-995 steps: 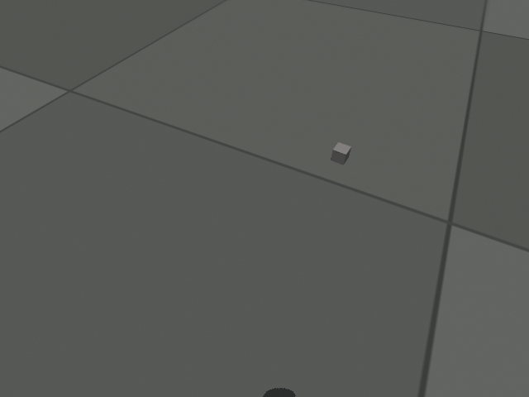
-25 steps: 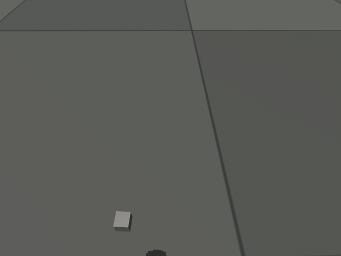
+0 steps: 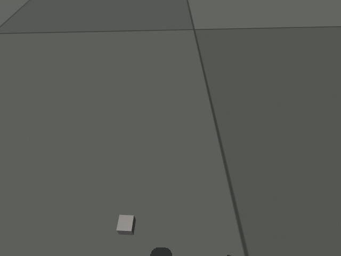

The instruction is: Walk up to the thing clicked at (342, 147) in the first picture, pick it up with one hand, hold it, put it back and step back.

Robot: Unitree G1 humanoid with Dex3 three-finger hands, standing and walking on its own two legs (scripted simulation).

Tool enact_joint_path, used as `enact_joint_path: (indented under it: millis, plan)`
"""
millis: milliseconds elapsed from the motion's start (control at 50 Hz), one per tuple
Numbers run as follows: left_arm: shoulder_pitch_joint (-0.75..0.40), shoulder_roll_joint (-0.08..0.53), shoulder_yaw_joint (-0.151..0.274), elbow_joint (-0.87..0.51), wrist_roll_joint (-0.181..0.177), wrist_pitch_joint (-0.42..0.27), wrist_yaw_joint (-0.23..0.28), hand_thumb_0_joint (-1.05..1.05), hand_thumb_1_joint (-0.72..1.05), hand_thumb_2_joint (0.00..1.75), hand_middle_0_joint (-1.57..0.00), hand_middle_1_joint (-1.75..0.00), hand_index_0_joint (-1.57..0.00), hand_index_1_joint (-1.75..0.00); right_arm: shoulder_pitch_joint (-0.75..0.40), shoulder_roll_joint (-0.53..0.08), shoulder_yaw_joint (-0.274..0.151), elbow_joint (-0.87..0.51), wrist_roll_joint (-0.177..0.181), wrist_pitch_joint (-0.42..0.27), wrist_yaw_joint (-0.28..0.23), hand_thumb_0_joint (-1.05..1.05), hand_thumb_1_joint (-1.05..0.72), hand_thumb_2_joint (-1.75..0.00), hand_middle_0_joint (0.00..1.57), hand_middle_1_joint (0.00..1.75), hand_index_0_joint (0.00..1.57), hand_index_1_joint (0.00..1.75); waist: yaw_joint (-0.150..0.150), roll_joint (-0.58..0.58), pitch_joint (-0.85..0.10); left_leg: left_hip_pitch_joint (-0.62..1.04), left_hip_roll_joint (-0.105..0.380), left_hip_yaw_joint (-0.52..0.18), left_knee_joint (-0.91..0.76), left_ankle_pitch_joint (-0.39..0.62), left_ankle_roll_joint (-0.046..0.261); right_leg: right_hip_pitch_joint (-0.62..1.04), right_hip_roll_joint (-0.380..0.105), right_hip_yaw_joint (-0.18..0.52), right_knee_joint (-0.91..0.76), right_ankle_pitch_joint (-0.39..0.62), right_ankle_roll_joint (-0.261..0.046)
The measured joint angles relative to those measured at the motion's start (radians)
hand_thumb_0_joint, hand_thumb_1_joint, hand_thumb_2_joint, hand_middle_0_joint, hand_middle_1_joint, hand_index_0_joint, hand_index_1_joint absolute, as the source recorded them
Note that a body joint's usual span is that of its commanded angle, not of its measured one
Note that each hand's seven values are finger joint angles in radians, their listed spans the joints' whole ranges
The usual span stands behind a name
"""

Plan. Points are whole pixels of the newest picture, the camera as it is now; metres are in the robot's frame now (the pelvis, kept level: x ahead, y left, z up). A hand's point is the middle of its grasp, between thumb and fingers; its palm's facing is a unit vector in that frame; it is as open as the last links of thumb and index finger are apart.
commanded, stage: walk up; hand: left
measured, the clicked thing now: (126, 224) +0.41 +0.25 -0.73
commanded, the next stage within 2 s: none
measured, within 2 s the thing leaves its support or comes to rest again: neither
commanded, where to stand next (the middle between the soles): +0.03 +0.00 m, yaw +2 degrees
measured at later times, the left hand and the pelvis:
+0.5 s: hand out of the picture -0.03 +0.25 -0.16, palm faces +0.00 -0.91 -0.41, open 7.3 cm; pelvis -0.08 -0.02 -0.01, yaw +0 degrees
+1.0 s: hand out of the picture +0.01 +0.29 -0.15, palm faces +0.03 -0.93 -0.36, open 7.4 cm; pelvis -0.03 +0.01 +0.00, yaw +3 degrees
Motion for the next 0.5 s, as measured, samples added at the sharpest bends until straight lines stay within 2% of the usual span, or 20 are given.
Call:
enact_joint_path:
  millis: [120, 220, 280, 340, 380, 400, 420, 460, 500]
  plan:
    - [-0.035, -0.012, 0.0, 0.035, -0.003, 0.005, 0.0, 0.01, 0.91, 0.89, -0.21, -0.3, -0.21, -0.3, -0.027, 0.012, 0.01, 0.046, -0.001, 0.004, 0.001, 0.01, -0.91, -0.9, 0.21, 0.3, 0.21, 0.3, 0.004, -0.002, -0.002, 0.037, 0.001, -0.002, -0.067, 0.037, 0.001, 0.045, 0.002, -0.003, -0.084, 0.046, 0.003]
    - [-0.084, 0.001, 0.018, 0.005, -0.02, 0.032, 0.007, 0.01, 0.91, 0.89, -0.21, -0.3, -0.21, -0.3, -0.071, 0.003, -0.006, 0.029, 0.01, 0.023, 0.0, 0.01, -0.91, -0.9, 0.21, 0.3, 0.21, 0.3, 0.005, -0.015, 0.043, -0.018, -0.005, -0.002, -0.04, 0.056, 0.008, -0.028, -0.004, -0.003, -0.017, 0.043, 0.003]
    - [-0.104, 0.02, 0.03, -0.024, -0.02, 0.051, 0.009, 0.01, 0.91, 0.89, -0.21, -0.3, -0.21, -0.3, -0.09, -0.004, -0.024, -0.003, 0.006, 0.037, -0.002, 0.01, -0.91, -0.9, 0.21, 0.3, 0.21, 0.3, 0.007, -0.027, 0.076, -0.062, -0.008, 0.001, -0.014, 0.068, 0.011, -0.109, -0.004, 0.004, 0.096, 0.023, -0.022]
    - [-0.094, 0.028, 0.045, -0.045, -0.014, 0.064, 0.008, 0.01, 0.91, 0.89, -0.21, -0.3, -0.21, -0.3, -0.092, -0.015, -0.038, -0.036, -0.01, 0.055, -0.008, 0.01, -0.91, -0.9, 0.21, 0.3, 0.21, 0.3, 0.007, -0.017, 0.081, -0.114, 0.0, -0.009, 0.03, 0.072, 0.007, -0.159, 0.018, 0.007, 0.233, -0.106, -0.05]
    - [-0.066, 0.027, 0.053, -0.052, -0.006, 0.061, 0.006, 0.01, 0.91, 0.89, -0.21, -0.3, -0.21, -0.3, -0.09, -0.024, -0.043, -0.051, -0.019, 0.063, -0.01, 0.01, -0.91, -0.9, 0.21, 0.3, 0.21, 0.3, 0.014, -0.01, 0.07, -0.152, 0.006, -0.009, 0.069, 0.066, 0.0, -0.138, 0.02, -0.002, 0.199, -0.112, -0.061]
    - [-0.049, 0.023, 0.058, -0.05, 0.001, 0.056, 0.006, 0.01, 0.91, 0.89, -0.21, -0.3, -0.21, -0.3, -0.092, -0.03, -0.044, -0.055, -0.02, 0.066, -0.011, 0.01, -0.91, -0.9, 0.21, 0.3, 0.21, 0.3, 0.018, 0.001, 0.068, -0.171, 0.014, -0.011, 0.096, 0.058, -0.002, -0.129, 0.025, -0.005, 0.169, -0.066, -0.051]
    - [-0.034, 0.013, 0.06, -0.045, 0.012, 0.051, 0.006, 0.01, 0.91, 0.89, -0.21, -0.3, -0.21, -0.3, -0.093, -0.035, -0.046, -0.058, -0.02, 0.067, -0.013, 0.01, -0.91, -0.9, 0.21, 0.3, 0.21, 0.3, 0.015, 0.018, 0.074, -0.183, 0.011, -0.035, 0.131, 0.008, 0.002, -0.127, 0.033, -0.015, 0.17, -0.05, -0.045]
    - [0.003, 0.002, 0.058, -0.036, 0.028, 0.05, 0.0, 0.01, 0.91, 0.89, -0.21, -0.3, -0.21, -0.3, -0.078, -0.031, -0.048, -0.059, -0.021, 0.067, -0.018, 0.01, -0.91, -0.9, 0.21, 0.3, 0.21, 0.3, 0.025, 0.014, 0.07, -0.207, -0.033, -0.08, 0.227, -0.162, 0.004, -0.136, 0.025, -0.009, 0.174, -0.042, -0.046]
    - [0.031, -0.012, 0.057, -0.026, 0.035, 0.049, -0.001, 0.01, 0.91, 0.89, -0.21, -0.3, -0.21, -0.3, -0.053, -0.029, -0.049, -0.058, -0.018, 0.06, -0.012, 0.01, -0.91, -0.9, 0.21, 0.3, 0.2, 0.3, 0.033, 0.011, 0.069, -0.211, -0.065, -0.106, 0.328, -0.202, 0.002, -0.126, 0.015, -0.006, 0.14, -0.018, -0.045]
